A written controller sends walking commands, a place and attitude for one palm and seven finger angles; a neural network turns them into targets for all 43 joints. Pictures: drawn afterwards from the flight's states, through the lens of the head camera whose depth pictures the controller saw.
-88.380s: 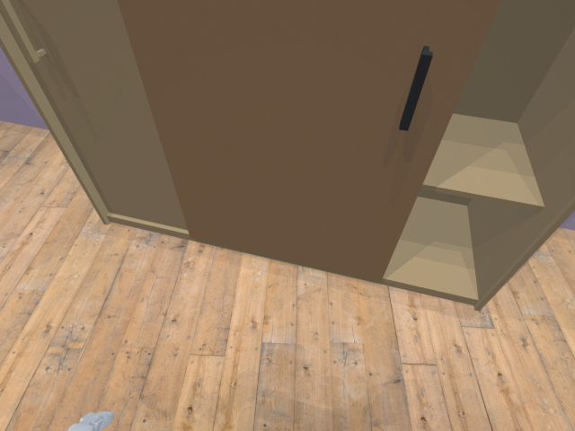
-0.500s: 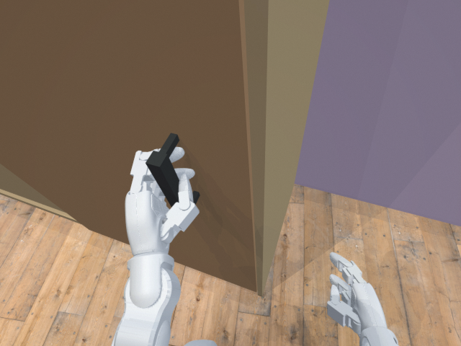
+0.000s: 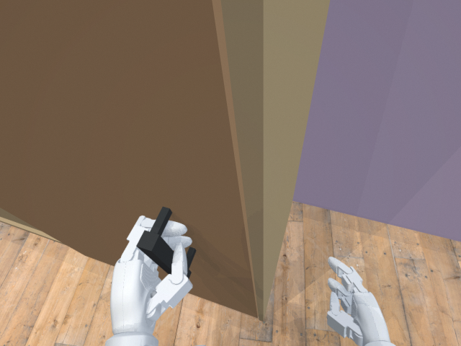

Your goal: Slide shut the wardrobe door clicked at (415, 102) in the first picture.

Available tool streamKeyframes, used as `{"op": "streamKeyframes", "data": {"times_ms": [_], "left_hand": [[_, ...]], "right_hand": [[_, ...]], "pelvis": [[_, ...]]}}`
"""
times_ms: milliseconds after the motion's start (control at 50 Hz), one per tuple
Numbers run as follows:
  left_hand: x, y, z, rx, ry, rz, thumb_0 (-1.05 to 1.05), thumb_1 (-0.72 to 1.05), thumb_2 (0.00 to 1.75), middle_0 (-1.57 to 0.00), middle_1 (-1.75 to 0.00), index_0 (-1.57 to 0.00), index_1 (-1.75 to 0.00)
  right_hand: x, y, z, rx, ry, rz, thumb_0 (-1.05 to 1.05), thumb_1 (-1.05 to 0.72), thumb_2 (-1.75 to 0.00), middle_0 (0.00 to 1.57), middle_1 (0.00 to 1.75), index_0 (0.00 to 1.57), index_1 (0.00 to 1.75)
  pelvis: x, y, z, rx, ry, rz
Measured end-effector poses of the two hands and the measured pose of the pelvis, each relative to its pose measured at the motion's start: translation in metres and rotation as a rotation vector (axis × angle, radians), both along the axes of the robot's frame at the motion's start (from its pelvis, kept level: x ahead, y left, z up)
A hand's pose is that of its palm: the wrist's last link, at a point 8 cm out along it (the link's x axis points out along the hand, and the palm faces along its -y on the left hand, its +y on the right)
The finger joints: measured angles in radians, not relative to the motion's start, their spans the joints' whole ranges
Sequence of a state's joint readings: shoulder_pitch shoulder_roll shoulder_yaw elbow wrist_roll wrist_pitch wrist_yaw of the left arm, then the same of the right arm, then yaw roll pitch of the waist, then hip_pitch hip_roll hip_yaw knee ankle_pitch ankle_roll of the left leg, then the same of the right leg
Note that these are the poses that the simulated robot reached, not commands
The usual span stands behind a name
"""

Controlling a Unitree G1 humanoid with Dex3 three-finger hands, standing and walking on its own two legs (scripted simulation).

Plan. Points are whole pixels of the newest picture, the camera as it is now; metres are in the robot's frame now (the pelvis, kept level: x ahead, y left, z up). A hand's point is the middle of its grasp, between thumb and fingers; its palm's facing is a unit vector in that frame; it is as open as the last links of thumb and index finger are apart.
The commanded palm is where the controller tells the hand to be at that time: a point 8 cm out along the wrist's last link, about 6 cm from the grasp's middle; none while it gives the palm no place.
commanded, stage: step sideways, sliding the door along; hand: left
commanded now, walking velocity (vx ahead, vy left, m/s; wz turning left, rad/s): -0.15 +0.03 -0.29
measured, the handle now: (174, 249) +0.24 +0.12 +0.07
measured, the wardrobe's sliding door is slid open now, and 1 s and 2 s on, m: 0.00 0.00 0.00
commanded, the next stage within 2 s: stop walking and hold the door there in 0.02 s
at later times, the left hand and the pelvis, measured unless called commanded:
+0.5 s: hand (171, 276) +0.19 +0.11 +0.10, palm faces -0.07 -1.00 +0.01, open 5.4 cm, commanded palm +0.17 +0.11 +0.08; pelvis +0.05 +0.05 -0.04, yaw +1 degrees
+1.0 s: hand (176, 281) +0.19 +0.10 +0.10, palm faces -0.06 -1.00 +0.00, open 5.5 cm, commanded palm +0.16 +0.11 +0.08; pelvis -0.02 +0.05 -0.02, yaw -5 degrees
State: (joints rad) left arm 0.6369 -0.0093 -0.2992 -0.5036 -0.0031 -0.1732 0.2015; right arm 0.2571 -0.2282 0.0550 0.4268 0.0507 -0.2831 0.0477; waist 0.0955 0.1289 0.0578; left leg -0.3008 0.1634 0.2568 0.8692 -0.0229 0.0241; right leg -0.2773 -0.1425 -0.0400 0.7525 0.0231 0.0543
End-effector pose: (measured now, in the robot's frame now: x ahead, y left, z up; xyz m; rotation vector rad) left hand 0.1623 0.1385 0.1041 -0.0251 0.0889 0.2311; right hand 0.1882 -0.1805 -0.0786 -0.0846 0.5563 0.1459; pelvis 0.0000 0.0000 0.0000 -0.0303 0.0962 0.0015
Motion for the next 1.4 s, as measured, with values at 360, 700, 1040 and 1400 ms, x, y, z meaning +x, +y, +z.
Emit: {"op": "streamKeyframes", "data": {"times_ms": [360, 700, 1040, 1400], "left_hand": [[0.014, 0.016, -0.001, -0.001, -0.085, -0.220, 0.05, 0.74, 0.83, -0.42, -1.40, -0.45, -1.41], [0.010, 0.016, -0.012, 0.014, -0.216, -0.250, 0.01, 0.77, 0.80, -0.41, -1.39, -0.39, -1.40], [0.009, 0.017, -0.011, 0.030, -0.220, -0.290, 0.01, 0.79, 0.81, -0.40, -1.40, -0.32, -1.40], [0.010, 0.018, -0.012, 0.037, -0.240, -0.311, 0.01, 0.79, 0.82, -0.41, -1.40, -0.29, -1.40]], "right_hand": [[0.090, 0.028, 0.005, -0.111, -0.121, 0.013, 0.02, -0.91, -0.90, 0.19, 0.30, 0.19, 0.30], [0.008, 0.036, -0.019, -0.068, -0.022, -0.070, 0.02, -0.90, -0.90, 0.20, 0.30, 0.20, 0.30], [-0.095, -0.005, -0.015, -0.187, 0.128, -0.275, 0.02, -0.91, -0.90, 0.19, 0.30, 0.19, 0.30], [-0.088, 0.021, -0.014, -0.149, 0.089, -0.229, 0.02, -0.90, -0.90, 0.20, 0.30, 0.20, 0.30]], "pelvis": [[0.060, 0.031, -0.028, 0.016, -0.111, 0.079], [0.023, 0.035, -0.044, 0.047, -0.152, -0.031], [-0.026, 0.052, -0.025, 0.038, -0.140, -0.098], [-0.052, 0.059, -0.025, 0.033, -0.123, -0.119]]}}
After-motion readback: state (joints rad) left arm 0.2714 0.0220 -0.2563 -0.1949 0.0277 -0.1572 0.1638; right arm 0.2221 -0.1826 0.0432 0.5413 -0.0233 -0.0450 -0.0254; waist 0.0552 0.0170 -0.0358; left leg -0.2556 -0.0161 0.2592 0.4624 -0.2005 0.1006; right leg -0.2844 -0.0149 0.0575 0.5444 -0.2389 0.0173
